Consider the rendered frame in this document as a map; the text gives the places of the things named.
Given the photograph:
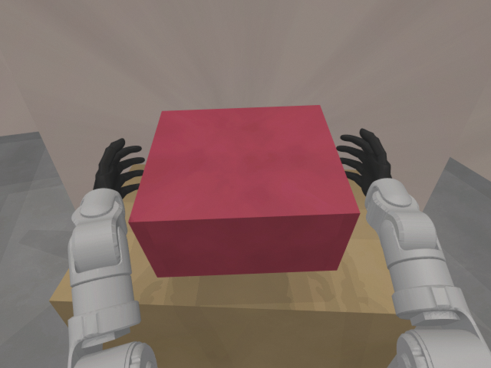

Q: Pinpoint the left robot upper arm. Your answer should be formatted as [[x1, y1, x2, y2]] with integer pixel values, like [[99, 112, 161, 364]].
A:
[[74, 341, 157, 368]]

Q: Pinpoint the right robot upper arm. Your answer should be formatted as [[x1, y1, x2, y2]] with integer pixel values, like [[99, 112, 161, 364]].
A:
[[397, 329, 491, 368]]

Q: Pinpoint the pedestal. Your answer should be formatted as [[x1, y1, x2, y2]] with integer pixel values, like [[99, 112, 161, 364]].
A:
[[49, 164, 416, 368]]

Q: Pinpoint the left robot hand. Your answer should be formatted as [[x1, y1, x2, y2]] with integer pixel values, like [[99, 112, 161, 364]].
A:
[[93, 138, 145, 199]]

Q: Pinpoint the carton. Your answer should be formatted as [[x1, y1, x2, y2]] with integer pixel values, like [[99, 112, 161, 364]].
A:
[[128, 105, 360, 278]]

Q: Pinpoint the robot right forearm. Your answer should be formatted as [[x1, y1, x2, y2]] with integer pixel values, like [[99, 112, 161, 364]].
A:
[[364, 178, 491, 356]]

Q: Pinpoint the robot left forearm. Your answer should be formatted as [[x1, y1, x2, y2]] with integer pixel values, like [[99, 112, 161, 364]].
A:
[[68, 188, 141, 368]]

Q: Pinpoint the right robot hand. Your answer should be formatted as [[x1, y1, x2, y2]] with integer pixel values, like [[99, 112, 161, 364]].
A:
[[336, 128, 392, 196]]

